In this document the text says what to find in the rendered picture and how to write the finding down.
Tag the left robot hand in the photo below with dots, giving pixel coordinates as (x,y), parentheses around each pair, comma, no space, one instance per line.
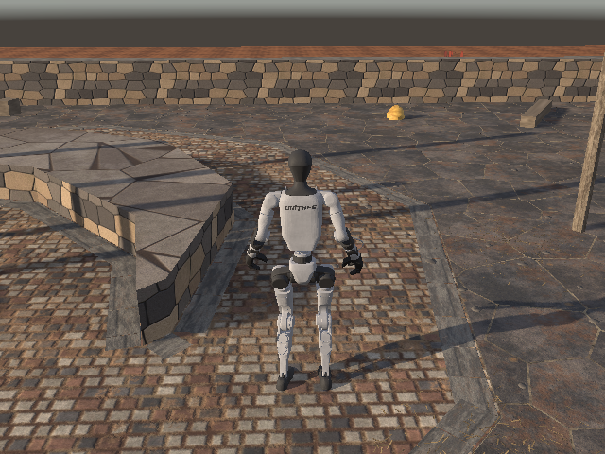
(250,263)

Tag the robot left foot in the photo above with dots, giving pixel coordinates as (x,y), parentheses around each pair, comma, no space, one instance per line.
(283,382)

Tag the left robot upper arm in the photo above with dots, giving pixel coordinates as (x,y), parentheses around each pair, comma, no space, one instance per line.
(271,200)

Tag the right robot hand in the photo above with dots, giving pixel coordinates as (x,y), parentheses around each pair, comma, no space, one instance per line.
(358,264)

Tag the right robot upper arm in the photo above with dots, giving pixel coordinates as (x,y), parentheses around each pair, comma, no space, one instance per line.
(330,199)

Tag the left robot forearm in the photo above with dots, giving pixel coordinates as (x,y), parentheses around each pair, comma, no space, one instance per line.
(255,246)

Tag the right robot forearm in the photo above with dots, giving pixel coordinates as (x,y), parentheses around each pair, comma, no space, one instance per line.
(350,247)

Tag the right robot thigh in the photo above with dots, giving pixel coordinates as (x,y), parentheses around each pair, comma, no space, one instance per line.
(325,279)

